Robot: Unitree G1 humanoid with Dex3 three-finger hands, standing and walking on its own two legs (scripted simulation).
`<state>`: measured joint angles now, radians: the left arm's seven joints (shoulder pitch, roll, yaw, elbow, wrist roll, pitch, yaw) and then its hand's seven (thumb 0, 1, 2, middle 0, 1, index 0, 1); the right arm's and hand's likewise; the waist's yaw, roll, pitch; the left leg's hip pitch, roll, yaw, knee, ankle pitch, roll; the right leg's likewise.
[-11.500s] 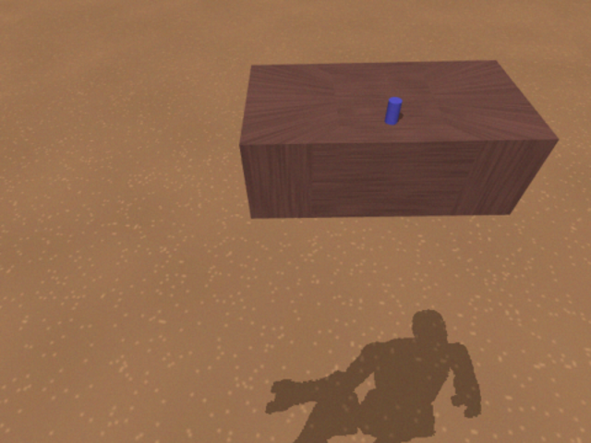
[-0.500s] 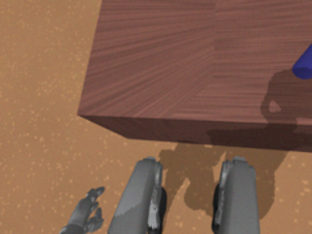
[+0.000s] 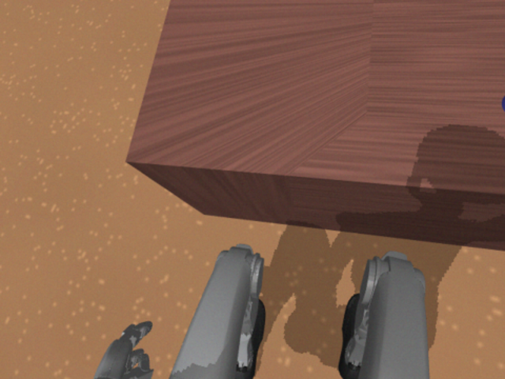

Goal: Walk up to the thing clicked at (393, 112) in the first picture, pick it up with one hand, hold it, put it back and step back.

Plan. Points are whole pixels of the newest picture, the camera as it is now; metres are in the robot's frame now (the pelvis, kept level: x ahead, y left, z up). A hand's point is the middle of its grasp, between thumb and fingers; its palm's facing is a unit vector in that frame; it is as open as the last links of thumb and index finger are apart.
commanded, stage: close in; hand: right
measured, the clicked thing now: out of the picture +0.52 -0.33 +0.00
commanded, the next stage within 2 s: rest palm in 0.04 s
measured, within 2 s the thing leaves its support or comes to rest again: leaves its support in 1.58 s
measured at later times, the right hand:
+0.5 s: hand out of the picture +0.49 -0.32 +0.01, palm faces +0.34 +0.94 +0.00, open 17.2 cm
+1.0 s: hand out of the picture +0.50 -0.32 +0.02, palm faces +0.34 +0.94 +0.00, open 12.3 cm
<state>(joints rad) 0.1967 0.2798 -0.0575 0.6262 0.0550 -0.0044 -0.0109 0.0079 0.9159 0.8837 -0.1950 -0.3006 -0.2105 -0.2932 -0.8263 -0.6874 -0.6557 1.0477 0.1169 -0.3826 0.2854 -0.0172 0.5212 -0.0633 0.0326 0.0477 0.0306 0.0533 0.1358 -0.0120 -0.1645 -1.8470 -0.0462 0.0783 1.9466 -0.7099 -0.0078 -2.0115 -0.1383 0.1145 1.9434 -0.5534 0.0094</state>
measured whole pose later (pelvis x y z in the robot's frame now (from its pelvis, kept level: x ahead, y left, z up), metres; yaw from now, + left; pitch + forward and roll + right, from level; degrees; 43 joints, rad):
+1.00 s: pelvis +0.01 +0.00 +0.00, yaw -1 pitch +35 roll +6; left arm 0.16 0.26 -0.03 0.64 0.07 0.03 -0.02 0.01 0.92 0.89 -0.20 -0.30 -0.21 -0.30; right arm -0.83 -0.58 -0.59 0.99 0.11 -0.43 0.21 -0.02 0.33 -0.32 0.70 0.51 0.70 0.51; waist 0.12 0.00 -0.16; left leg -1.85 -0.04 0.07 1.97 -0.74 0.00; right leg -2.01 -0.13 0.10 1.96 -0.58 0.02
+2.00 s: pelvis +0.02 -0.01 +0.07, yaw -2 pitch +34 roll +6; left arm 0.20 0.26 -0.03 0.64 0.04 0.03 0.00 0.01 0.93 0.87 -0.20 -0.30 -0.22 -0.29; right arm -0.82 -0.60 -0.56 0.99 0.10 -0.36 0.18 -0.01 0.07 -1.19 0.89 1.18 0.90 1.17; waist 0.14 -0.01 -0.17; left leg -1.62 -0.04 0.07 1.73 -0.70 -0.01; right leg -1.78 -0.13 0.09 1.74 -0.56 0.01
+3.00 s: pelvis +0.05 -0.02 +0.17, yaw -5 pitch +25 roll +6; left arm 0.24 0.23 -0.01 0.65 0.02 0.02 0.01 0.01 0.93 0.87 -0.20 -0.31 -0.22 -0.30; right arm -0.58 -0.40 -0.44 0.79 0.13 -0.37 0.10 -0.01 0.07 -1.20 0.89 1.18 0.90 1.17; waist 0.10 -0.02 -0.15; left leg -1.16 -0.02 0.06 1.32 -0.60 -0.02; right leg -1.33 -0.11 0.05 1.37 -0.49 0.00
